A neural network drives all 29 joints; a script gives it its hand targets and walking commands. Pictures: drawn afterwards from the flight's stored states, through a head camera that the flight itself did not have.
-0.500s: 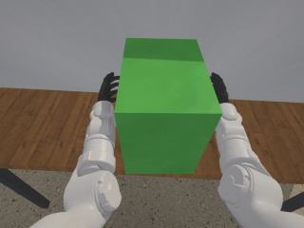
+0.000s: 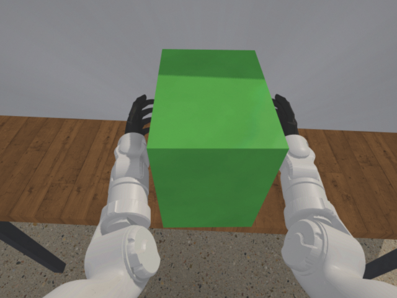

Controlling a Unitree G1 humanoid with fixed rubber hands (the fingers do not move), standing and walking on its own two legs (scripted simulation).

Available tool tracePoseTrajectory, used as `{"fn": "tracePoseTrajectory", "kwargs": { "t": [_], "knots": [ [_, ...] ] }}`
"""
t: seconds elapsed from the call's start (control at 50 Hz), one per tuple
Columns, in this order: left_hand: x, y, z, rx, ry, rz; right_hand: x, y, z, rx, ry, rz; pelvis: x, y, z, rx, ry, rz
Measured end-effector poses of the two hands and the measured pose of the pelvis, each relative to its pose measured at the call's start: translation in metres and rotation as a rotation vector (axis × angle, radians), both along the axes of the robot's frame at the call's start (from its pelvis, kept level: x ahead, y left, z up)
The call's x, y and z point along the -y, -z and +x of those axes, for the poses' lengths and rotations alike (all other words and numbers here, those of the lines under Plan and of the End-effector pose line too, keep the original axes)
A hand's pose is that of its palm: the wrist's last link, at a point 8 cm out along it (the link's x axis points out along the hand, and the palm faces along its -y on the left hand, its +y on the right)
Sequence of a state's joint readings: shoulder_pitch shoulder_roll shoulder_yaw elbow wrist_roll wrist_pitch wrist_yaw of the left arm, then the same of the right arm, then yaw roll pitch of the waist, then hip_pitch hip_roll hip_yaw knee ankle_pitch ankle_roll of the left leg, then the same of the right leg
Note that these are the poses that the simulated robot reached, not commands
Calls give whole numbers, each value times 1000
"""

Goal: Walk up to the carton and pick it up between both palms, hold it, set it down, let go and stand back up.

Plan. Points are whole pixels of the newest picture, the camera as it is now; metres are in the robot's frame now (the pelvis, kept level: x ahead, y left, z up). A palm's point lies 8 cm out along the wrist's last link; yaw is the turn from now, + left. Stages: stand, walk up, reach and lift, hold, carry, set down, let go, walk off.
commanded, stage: set down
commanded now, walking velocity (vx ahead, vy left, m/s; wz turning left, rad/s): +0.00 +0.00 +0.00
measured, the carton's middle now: (208, 140) +0.45 +0.04 +0.06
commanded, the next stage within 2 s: none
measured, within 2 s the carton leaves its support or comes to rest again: neither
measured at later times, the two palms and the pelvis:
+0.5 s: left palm (137, 135) +0.40 +0.19 +0.10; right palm (285, 134) +0.43 -0.12 +0.12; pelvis +0.00 +0.00 +0.00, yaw -1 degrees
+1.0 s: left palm (111, 118) +0.41 +0.24 +0.14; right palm (305, 112) +0.46 -0.15 +0.15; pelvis -0.01 +0.00 -0.01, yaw -1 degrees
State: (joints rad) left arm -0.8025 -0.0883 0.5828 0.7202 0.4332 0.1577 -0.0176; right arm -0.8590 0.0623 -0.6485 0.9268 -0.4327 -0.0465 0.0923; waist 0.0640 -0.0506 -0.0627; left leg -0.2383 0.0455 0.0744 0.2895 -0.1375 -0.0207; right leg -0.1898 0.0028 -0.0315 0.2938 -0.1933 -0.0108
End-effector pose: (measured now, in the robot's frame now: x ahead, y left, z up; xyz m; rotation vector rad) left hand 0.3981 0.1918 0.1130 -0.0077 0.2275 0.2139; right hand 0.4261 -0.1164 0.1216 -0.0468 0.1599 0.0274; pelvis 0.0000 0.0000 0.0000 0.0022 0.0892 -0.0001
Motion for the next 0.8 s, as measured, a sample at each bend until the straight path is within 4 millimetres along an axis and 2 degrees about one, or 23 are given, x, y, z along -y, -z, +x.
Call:
{"fn": "tracePoseTrajectory", "kwargs": {
  "t": [0.4,0.52,0.68,0.8],
  "knots": [
    [-1,2,1,2,-1,-12,0,1,1,4,-4,-8,0,0,0,2,6,1],
    [0,11,2,-23,-11,4,0,3,1,2,-7,-7,2,1,-1,-3,12,-1],
    [0,26,10,-66,-18,43,11,27,11,-134,-2,-4,3,6,-7,-114,15,-17],
    [-5,24,19,-63,-17,29,11,12,25,-105,21,9,2,11,-10,-195,37,-22]
  ]
}}
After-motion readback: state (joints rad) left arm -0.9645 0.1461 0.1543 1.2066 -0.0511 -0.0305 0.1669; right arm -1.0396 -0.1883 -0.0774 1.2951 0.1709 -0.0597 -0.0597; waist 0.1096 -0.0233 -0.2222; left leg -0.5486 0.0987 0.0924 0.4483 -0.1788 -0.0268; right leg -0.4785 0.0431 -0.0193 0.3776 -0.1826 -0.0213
